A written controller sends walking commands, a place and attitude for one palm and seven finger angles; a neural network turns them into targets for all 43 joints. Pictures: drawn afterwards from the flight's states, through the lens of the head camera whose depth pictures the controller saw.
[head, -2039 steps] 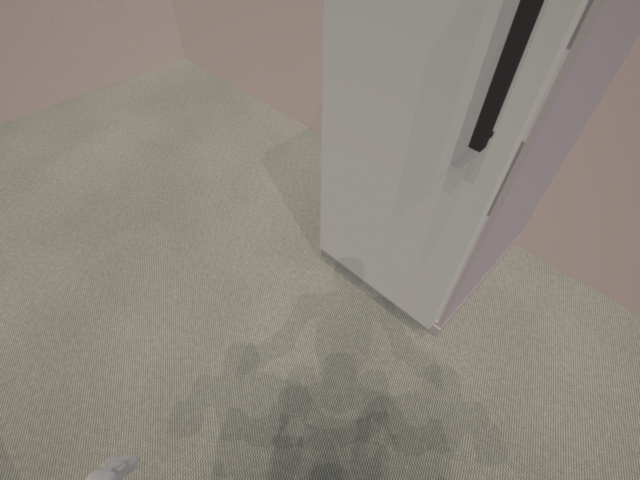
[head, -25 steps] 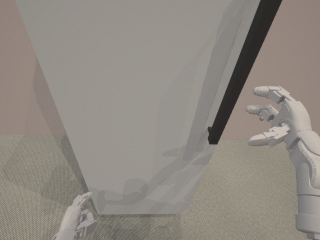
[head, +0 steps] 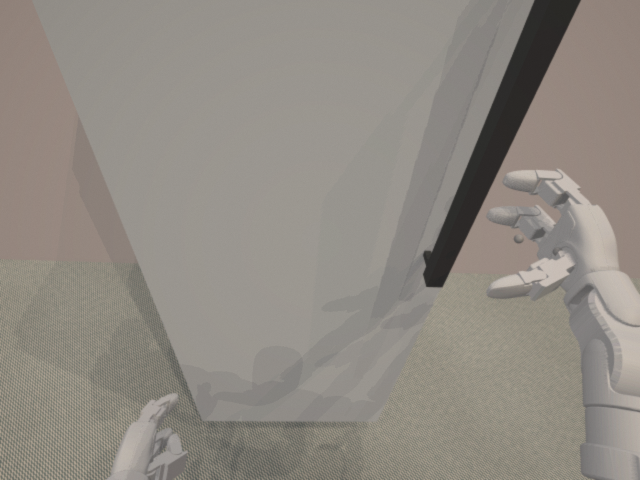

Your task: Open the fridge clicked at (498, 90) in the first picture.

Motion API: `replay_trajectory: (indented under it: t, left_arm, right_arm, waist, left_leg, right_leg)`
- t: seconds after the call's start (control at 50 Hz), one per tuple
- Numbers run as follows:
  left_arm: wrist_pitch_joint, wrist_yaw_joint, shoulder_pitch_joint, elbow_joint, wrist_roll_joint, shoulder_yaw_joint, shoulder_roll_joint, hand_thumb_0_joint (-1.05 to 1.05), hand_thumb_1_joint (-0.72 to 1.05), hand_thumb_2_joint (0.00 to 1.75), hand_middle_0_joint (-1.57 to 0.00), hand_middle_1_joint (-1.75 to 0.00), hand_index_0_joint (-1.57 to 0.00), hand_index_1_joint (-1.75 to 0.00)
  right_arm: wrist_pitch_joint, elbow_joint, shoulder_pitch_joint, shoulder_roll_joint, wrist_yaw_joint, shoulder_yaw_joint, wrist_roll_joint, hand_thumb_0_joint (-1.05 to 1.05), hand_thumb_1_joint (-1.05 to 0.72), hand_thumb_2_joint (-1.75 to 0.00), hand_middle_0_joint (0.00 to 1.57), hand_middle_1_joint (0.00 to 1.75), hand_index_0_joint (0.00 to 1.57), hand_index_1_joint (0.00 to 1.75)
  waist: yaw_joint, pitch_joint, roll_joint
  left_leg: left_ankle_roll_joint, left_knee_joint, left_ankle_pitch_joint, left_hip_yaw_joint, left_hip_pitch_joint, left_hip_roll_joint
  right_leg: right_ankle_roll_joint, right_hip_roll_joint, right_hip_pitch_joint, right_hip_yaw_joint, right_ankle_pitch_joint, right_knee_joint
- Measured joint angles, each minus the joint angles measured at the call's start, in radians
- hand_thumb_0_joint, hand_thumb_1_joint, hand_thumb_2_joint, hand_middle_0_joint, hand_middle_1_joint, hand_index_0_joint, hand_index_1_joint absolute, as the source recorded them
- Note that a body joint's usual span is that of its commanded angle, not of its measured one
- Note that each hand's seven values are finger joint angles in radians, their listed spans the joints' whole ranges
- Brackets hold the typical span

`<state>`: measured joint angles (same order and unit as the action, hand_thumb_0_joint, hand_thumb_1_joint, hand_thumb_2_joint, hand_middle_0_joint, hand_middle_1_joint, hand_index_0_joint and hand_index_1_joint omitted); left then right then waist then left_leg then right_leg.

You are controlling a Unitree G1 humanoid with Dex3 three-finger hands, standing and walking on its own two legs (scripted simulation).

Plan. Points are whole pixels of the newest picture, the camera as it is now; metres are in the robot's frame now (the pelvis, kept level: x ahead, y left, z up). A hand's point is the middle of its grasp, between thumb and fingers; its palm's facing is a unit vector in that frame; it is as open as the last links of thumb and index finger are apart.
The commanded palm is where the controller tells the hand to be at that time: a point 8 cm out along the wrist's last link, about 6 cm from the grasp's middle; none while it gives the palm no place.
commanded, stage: move the hooked fingers beside the handle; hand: right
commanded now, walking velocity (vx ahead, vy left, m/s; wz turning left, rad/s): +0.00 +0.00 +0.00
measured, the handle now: (482, 145) +0.42 -0.15 +0.26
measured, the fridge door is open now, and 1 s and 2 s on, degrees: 0 0 0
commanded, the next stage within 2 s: feel for the door with the fingertips in 1.60 s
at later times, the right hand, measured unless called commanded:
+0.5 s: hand (538, 208) +0.36 -0.21 +0.22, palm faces +0.01 +1.00 -0.06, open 13.9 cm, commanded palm +0.33 -0.25 +0.20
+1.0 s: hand (519, 251) +0.35 -0.21 +0.16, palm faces -0.04 +1.00 -0.06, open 14.0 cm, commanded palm +0.33 -0.26 +0.21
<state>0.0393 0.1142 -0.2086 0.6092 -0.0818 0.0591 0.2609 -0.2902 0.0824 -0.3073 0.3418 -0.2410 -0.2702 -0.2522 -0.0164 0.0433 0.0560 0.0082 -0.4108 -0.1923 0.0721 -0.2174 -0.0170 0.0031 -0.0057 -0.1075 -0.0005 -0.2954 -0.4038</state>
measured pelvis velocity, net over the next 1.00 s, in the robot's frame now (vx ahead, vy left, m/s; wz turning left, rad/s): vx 0.00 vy -0.01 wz -0.01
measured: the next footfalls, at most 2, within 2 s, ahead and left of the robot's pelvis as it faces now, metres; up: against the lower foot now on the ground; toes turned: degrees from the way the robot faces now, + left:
none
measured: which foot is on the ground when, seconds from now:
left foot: down 0.00-1.00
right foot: down 0.00-1.00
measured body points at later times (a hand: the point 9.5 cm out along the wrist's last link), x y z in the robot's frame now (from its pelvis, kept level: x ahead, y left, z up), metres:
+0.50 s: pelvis +0.01 +0.00 +0.00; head -0.02 +0.02 +0.45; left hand +0.18 +0.23 -0.09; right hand +0.35 -0.26 +0.23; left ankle +0.02 +0.11 -0.74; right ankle -0.05 -0.12 -0.74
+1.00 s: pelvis +0.00 -0.01 +0.00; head +0.00 +0.02 +0.45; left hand +0.19 +0.23 -0.09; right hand +0.34 -0.26 +0.17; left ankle +0.02 +0.11 -0.74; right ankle -0.05 -0.12 -0.74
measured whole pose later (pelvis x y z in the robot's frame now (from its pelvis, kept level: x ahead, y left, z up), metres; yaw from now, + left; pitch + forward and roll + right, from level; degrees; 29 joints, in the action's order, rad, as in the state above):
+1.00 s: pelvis +0.00 -0.01 +0.00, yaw +0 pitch +1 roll +1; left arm 0.03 0.11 -0.19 0.59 -0.09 0.06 0.27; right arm -0.35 0.16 -0.32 0.38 -0.29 -0.26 -0.25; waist -0.02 0.04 0.07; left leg 0.00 -0.42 -0.20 0.08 -0.24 -0.02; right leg 0.01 0.00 -0.13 0.00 -0.31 -0.42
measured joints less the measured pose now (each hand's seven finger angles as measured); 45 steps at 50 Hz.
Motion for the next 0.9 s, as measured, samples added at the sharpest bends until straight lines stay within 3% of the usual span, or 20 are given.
replay_trajectory:
  t: [0.08, 0.16, 0.24, 0.28, 0.36, 0.42, 0.46, 0.54, 0.6, 0.7, 0.76, 0.8, 0.9]
  left_arm:
    - [0.013, 0.005, 0.005, 0.024, -0.001, 0.004, -0.003, 0.02, 0.91, 0.90, -0.20, -0.30, -0.21, -0.30]
    - [-0.010, 0.003, 0.029, 0.028, -0.011, 0.012, 0.003, 0.02, 0.91, 0.90, -0.20, -0.30, -0.21, -0.30]
    - [-0.025, 0.000, 0.041, 0.003, -0.012, 0.008, 0.010, 0.01, 0.91, 0.90, -0.20, -0.30, -0.21, -0.30]
    - [-0.019, -0.001, 0.036, -0.010, -0.007, 0.002, 0.008, 0.01, 0.91, 0.90, -0.20, -0.30, -0.21, -0.30]
    - [0.006, -0.001, 0.011, -0.012, 0.005, 0.000, -0.003, 0.01, 0.91, 0.90, -0.20, -0.30, -0.21, -0.30]
    - [0.008, -0.002, 0.002, 0.009, 0.004, 0.006, -0.012, 0.02, 0.91, 0.90, -0.20, -0.30, -0.21, -0.30]
    - [-0.004, -0.004, 0.005, 0.020, -0.002, 0.011, -0.013, 0.01, 0.91, 0.90, -0.20, -0.30, -0.21, -0.30]
    - [-0.033, -0.007, 0.020, 0.012, -0.016, 0.014, 0.003, 0.01, 0.91, 0.90, -0.20, -0.30, -0.21, -0.30]
    - [-0.030, -0.007, 0.021, -0.008, -0.015, 0.002, 0.013, 0.01, 0.91, 0.90, -0.20, -0.30, -0.21, -0.30]
    - [0.014, 0.000, 0.007, -0.009, 0.003, -0.003, 0.001, 0.02, 0.91, 0.90, -0.20, -0.30, -0.21, -0.30]
    - [0.021, -0.001, 0.008, 0.014, 0.008, 0.005, -0.014, 0.02, 0.91, 0.90, -0.20, -0.30, -0.21, -0.30]
    - [0.007, -0.003, 0.016, 0.024, 0.004, 0.013, -0.019, 0.02, 0.91, 0.90, -0.20, -0.30, -0.21, -0.30]
    - [-0.039, -0.009, 0.037, 0.003, -0.015, 0.020, -0.003, 0.01, 0.91, 0.90, -0.20, -0.30, -0.21, -0.30]
  right_arm:
    - [0.038, -0.004, -0.055, 0.008, 0.006, -0.004, -0.001, -0.02, 0.50, -0.30, 0.30, 1.20, 0.30, 1.20]
    - [-0.035, 0.113, -0.140, 0.046, -0.019, 0.008, 0.001, -0.01, 0.50, -0.30, 0.30, 1.20, 0.30, 1.20]
    - [-0.099, 0.187, -0.135, 0.057, -0.035, 0.025, 0.006, -0.01, 0.50, -0.30, 0.30, 1.20, 0.30, 1.20]
    - [-0.083, 0.151, -0.096, 0.038, -0.027, 0.024, 0.007, -0.01, 0.50, -0.30, 0.30, 1.20, 0.30, 1.20]
    - [0.020, 0.014, -0.024, -0.007, -0.003, 0.004, -0.005, -0.02, 0.50, -0.31, 0.30, 1.20, 0.30, 1.20]
    - [0.056, -0.008, -0.045, 0.001, 0.002, -0.016, -0.006, -0.02, 0.50, -0.31, 0.30, 1.20, 0.30, 1.20]
    - [0.032, 0.035, -0.085, 0.026, -0.005, -0.024, -0.004, -0.02, 0.50, -0.30, 0.30, 1.20, 0.30, 1.20]
    - [-0.077, 0.155, -0.124, 0.078, -0.036, -0.010, 0.004, -0.01, 0.50, -0.30, 0.30, 1.20, 0.30, 1.20]
    - [-0.105, 0.144, -0.077, 0.063, -0.044, 0.012, 0.009, -0.01, 0.50, -0.30, 0.30, 1.20, 0.30, 1.20]
    - [0.015, -0.045, 0.027, -0.016, -0.021, 0.020, -0.018, -0.02, 0.50, -0.31, 0.30, 1.20, 0.30, 1.20]
    - [0.059, -0.064, -0.004, -0.012, -0.008, 0.002, -0.018, -0.02, 0.50, -0.30, 0.30, 1.20, 0.30, 1.20]
    - [0.036, -0.013, -0.058, 0.018, -0.005, -0.017, -0.012, -0.02, 0.50, -0.30, 0.31, 1.20, 0.30, 1.20]
    - [-0.101, 0.176, -0.121, 0.102, -0.043, -0.025, 0.003, -0.01, 0.50, -0.30, 0.30, 1.20, 0.30, 1.20]
  waist:
    - [-0.007, 0.011, -0.007]
    - [-0.003, 0.020, 0.003]
    - [0.008, 0.015, 0.016]
    - [0.010, 0.005, 0.015]
    - [0.006, 0.002, 0.003]
    - [0.000, 0.019, -0.005]
    - [-0.003, 0.028, -0.005]
    - [0.000, 0.028, 0.011]
    - [0.002, 0.012, 0.020]
    - [-0.003, 0.000, 0.005]
    - [-0.006, 0.019, -0.007]
    - [-0.005, 0.030, -0.009]
    - [0.004, 0.030, 0.009]
  left_leg:
    - [0.001, 0.008, -0.002, 0.010, 0.018, 0.001]
    - [0.001, 0.005, -0.001, 0.015, 0.006, -0.001]
    - [-0.001, -0.007, 0.000, 0.009, -0.024, -0.004]
    - [-0.001, -0.010, -0.001, 0.003, -0.027, -0.003]
    - [0.000, -0.007, -0.007, -0.001, -0.009, 0.001]
    - [0.001, 0.001, -0.012, 0.003, 0.011, 0.004]
    - [0.002, 0.006, -0.012, 0.007, 0.017, 0.006]
    - [0.000, 0.002, -0.009, 0.010, -0.001, 0.003]
    - [-0.003, -0.005, -0.007, 0.007, -0.017, -0.002]
    - [-0.005, -0.009, -0.015, 0.003, -0.004, -0.004]
    - [-0.004, -0.001, -0.017, 0.006, 0.016, 0.000]
    - [-0.003, 0.004, -0.016, 0.008, 0.022, 0.002]
    - [-0.004, 0.004, -0.006, 0.007, -0.004, 0.000]
  right_leg:
    - [-0.003, -0.002, 0.011, 0.010, -0.002, 0.001]
    - [-0.002, -0.001, -0.005, 0.015, -0.003, -0.008]
    - [0.001, 0.002, -0.031, 0.009, -0.002, -0.016]
    - [0.001, 0.003, -0.029, 0.004, -0.002, -0.013]
    - [-0.001, -0.001, -0.006, -0.001, -0.005, -0.002]
    - [-0.003, -0.005, 0.012, 0.003, -0.009, 0.004]
    - [-0.004, -0.006, 0.014, 0.007, -0.011, 0.002]
    - [-0.002, -0.004, -0.010, 0.010, -0.013, -0.011]
    - [0.003, 0.001, -0.025, 0.008, -0.011, -0.016]
    - [0.004, 0.004, -0.005, 0.004, -0.013, -0.007]
    - [0.001, 0.000, 0.014, 0.006, -0.015, 0.000]
    - [0.000, -0.003, 0.017, 0.008, -0.016, 0.000]
    - [0.002, -0.001, -0.014, 0.008, -0.012, -0.012]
